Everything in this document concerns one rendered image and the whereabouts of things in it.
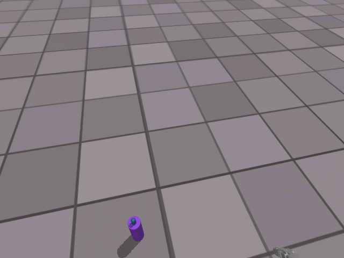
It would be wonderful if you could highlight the right robot hand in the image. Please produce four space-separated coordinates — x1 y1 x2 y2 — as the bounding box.
273 247 302 258

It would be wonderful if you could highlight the bottle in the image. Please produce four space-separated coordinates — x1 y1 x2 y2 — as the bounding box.
127 216 144 241

